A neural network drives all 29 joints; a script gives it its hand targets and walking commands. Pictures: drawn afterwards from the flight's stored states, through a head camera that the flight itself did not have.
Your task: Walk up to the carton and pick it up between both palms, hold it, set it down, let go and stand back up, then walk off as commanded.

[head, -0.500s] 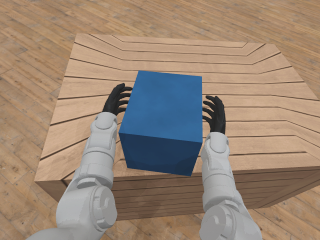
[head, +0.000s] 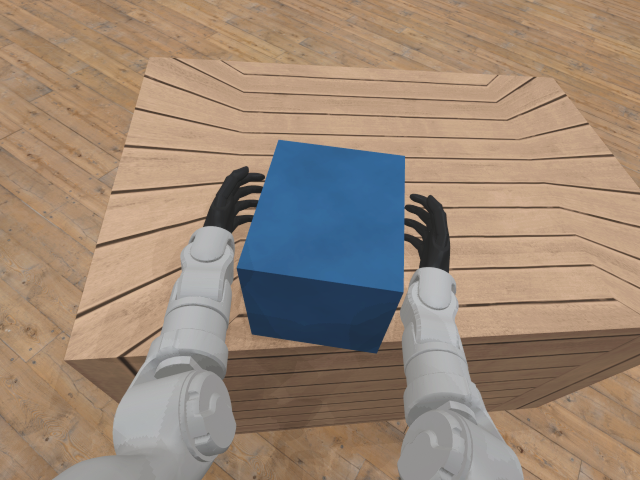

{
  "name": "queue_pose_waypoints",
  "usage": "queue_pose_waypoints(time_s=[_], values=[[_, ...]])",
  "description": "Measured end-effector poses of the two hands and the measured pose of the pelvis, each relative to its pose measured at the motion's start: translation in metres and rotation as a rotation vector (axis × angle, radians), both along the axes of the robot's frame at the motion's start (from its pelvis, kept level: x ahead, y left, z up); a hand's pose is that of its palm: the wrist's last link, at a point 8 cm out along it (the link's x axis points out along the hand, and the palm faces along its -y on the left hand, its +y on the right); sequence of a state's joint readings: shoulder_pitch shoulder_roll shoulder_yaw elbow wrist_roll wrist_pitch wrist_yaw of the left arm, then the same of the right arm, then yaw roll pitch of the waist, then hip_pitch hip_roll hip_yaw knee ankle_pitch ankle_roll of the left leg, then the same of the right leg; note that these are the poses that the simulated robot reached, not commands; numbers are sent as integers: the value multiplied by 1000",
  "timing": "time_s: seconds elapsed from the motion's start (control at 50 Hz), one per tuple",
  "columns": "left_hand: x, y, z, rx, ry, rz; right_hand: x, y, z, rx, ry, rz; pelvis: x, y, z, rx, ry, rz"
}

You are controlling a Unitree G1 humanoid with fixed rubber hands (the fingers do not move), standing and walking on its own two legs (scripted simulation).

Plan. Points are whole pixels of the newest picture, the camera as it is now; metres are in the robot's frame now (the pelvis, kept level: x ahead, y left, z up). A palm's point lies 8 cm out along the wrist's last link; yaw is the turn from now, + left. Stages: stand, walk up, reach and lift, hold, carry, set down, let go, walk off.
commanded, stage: set down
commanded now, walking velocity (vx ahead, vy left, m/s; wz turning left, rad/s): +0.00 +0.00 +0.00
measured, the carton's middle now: (327, 246) +0.42 -0.02 +0.01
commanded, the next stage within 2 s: none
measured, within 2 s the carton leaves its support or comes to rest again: rests again in 0.38 s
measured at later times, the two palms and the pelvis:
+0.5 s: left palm (231, 231) +0.43 +0.12 +0.03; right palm (427, 269) +0.37 -0.15 +0.03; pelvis +0.00 +0.00 +0.00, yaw +0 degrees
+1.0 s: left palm (233, 233) +0.43 +0.11 +0.03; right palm (428, 272) +0.37 -0.16 +0.03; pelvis +0.00 +0.00 +0.00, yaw +0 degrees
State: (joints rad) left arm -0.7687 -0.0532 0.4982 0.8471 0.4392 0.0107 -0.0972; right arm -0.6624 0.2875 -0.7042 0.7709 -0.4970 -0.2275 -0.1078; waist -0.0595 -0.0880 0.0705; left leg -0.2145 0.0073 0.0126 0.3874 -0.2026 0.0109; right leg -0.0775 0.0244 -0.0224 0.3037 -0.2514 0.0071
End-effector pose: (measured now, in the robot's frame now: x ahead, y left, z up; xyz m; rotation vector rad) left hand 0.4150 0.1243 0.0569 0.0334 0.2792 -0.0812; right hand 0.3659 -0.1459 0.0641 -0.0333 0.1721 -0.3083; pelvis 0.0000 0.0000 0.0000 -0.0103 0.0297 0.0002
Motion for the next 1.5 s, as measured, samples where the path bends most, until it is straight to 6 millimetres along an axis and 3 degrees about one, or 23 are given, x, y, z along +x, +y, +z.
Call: queue_pose_waypoints(time_s=[0.42,1.2,1.3,1.4,1.5], values=[[11,-8,-27,-6,-5,3,5,-7,-31,-12,16,-6,2,-3,-1,4,88,-2],[11,-10,-31,0,-27,24,5,-11,-36,-61,12,18,-3,-5,-2,6,114,-3],[10,-7,-40,49,7,48,7,-16,-49,-101,81,92,-7,-5,-3,5,142,-3],[10,-9,-56,28,48,37,6,-14,-64,-48,101,60,-11,-2,-7,1,215,-4],[16,-6,-54,-14,0,48,11,-8,-67,-24,82,44,-16,3,-12,-5,288,-7]])
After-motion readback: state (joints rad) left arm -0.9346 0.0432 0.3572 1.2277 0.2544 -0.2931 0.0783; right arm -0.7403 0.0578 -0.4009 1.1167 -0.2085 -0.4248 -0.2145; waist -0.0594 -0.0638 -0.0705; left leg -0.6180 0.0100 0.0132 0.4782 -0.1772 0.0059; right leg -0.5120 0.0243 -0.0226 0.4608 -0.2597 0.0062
